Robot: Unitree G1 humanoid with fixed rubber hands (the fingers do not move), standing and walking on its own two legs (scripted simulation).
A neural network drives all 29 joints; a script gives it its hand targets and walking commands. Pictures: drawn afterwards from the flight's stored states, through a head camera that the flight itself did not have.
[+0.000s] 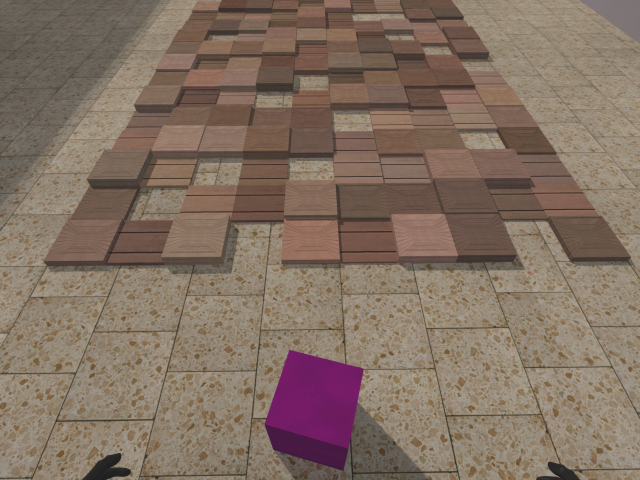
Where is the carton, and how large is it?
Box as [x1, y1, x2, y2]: [265, 350, 363, 470]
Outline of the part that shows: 289,350 265,421 265,426 273,449 342,470 348,448 363,369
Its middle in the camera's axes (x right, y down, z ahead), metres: -0.01 +0.49 +1.08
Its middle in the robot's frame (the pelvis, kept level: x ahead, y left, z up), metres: +0.40 +0.03 -0.66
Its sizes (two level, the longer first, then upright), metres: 0.210 0.200 0.250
